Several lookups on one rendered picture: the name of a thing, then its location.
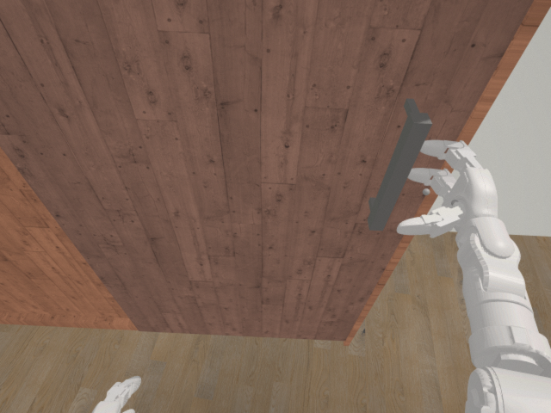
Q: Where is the left robot hand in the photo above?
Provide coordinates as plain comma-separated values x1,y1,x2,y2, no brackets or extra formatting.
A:
92,376,141,413

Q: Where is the robot right forearm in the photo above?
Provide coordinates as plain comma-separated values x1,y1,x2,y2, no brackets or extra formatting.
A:
455,217,551,378

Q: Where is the wardrobe door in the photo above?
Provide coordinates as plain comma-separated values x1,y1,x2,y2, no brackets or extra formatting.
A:
0,147,129,318
0,0,534,341

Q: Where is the right robot upper arm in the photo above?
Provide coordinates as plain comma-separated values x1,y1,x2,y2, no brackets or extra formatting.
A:
465,366,551,413

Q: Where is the handle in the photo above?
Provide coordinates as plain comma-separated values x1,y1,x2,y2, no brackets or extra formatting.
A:
368,98,432,231

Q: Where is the right robot hand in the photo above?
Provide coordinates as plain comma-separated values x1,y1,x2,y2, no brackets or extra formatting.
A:
397,140,498,238

